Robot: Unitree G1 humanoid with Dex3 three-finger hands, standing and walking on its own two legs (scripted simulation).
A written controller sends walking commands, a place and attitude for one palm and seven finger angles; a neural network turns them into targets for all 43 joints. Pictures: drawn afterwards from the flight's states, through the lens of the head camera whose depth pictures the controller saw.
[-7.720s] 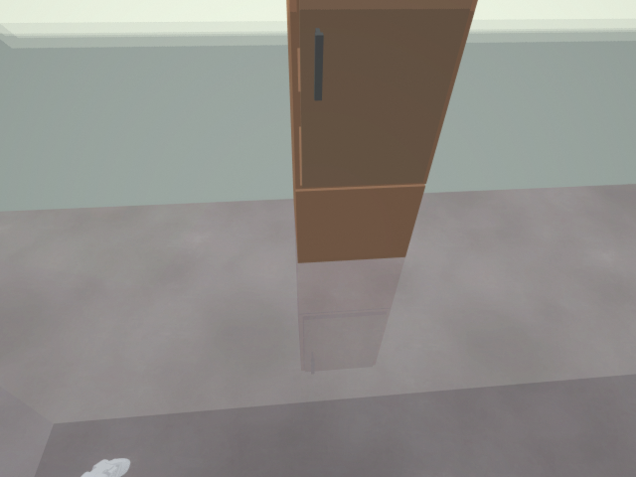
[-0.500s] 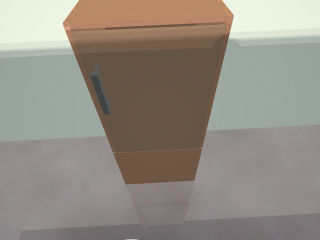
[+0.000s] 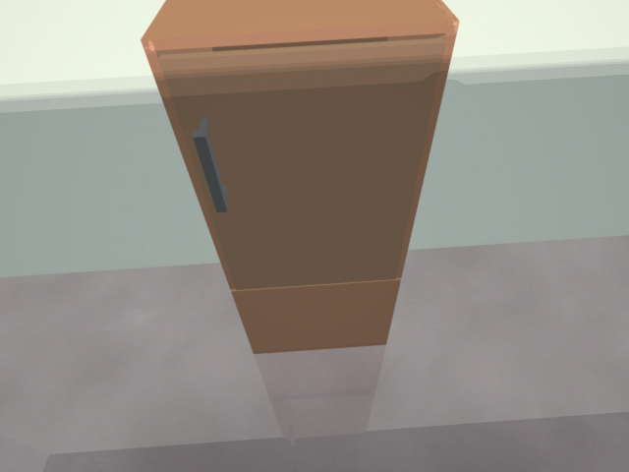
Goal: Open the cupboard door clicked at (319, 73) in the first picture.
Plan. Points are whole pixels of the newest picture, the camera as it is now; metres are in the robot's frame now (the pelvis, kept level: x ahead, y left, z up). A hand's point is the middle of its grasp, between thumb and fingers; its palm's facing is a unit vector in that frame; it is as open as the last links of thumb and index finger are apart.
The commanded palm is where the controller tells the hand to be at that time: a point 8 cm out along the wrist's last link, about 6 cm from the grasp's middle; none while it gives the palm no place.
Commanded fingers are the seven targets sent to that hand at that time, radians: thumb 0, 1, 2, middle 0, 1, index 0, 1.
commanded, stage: come to a stop and stand still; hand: left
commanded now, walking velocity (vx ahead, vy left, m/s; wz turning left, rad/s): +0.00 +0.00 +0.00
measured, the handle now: (213, 167) +0.57 +0.22 +0.07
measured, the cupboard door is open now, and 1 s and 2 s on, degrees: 0 0 0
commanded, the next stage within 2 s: look again from close up in 0.32 s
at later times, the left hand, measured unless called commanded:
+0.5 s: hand out of the picture -0.02 +0.16 -0.18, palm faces +0.00 -0.98 -0.18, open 7.3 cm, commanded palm none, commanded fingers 0.00 0.90 0.90 -0.20 -0.30 -0.20 -0.30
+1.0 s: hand out of the picture +0.02 +0.20 -0.18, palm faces +0.01 -0.98 -0.19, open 7.3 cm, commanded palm none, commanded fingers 0.00 0.90 0.90 -0.20 -0.30 -0.20 -0.30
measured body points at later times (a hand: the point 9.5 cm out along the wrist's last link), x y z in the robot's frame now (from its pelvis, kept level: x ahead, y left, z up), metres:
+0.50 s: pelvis -0.01 +0.01 +0.00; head +0.00 +0.00 +0.45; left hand -0.02 +0.22 -0.16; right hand -0.07 -0.20 -0.16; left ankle +0.04 +0.12 -0.74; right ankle +0.00 -0.11 -0.74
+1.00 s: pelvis +0.01 +0.03 +0.00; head +0.02 +0.03 +0.45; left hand +0.02 +0.25 -0.16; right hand +0.03 -0.20 -0.16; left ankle +0.04 +0.12 -0.74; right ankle +0.00 -0.11 -0.74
